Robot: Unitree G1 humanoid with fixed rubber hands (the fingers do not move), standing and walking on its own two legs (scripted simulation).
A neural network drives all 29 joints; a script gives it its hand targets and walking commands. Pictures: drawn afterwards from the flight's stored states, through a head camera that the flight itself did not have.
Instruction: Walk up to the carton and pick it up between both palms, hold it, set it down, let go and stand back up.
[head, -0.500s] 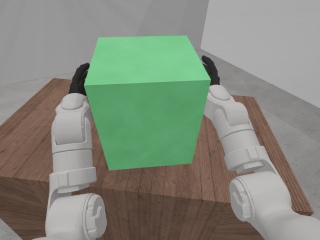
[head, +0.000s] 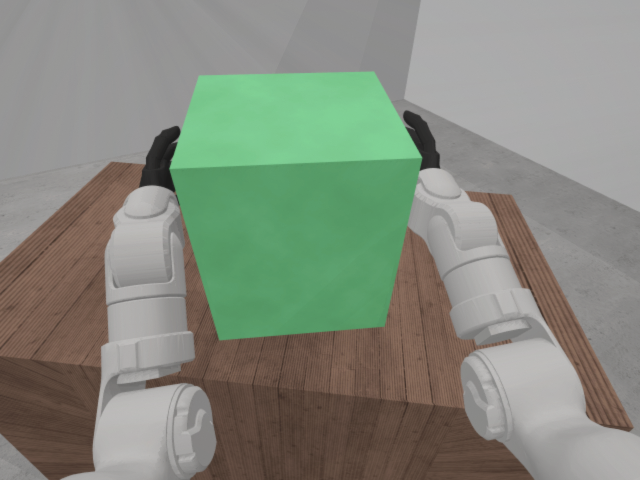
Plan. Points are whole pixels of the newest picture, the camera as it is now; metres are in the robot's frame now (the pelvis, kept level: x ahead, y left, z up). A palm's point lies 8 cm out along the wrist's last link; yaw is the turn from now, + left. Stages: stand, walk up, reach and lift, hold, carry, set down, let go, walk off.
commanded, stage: hold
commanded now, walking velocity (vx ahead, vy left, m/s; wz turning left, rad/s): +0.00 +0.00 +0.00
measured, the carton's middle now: (296, 206) +0.37 +0.01 +0.21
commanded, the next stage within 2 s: none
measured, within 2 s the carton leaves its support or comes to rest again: neither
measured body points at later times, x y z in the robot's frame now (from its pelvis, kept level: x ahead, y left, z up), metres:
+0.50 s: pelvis +0.00 +0.00 +0.00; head -0.06 +0.03 +0.44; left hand +0.38 +0.16 +0.23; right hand +0.38 -0.14 +0.24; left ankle +0.03 +0.14 -0.75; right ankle +0.00 -0.12 -0.75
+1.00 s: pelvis +0.00 +0.00 +0.00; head -0.07 +0.02 +0.44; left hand +0.38 +0.16 +0.23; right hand +0.38 -0.14 +0.24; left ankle +0.03 +0.14 -0.75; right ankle +0.00 -0.12 -0.75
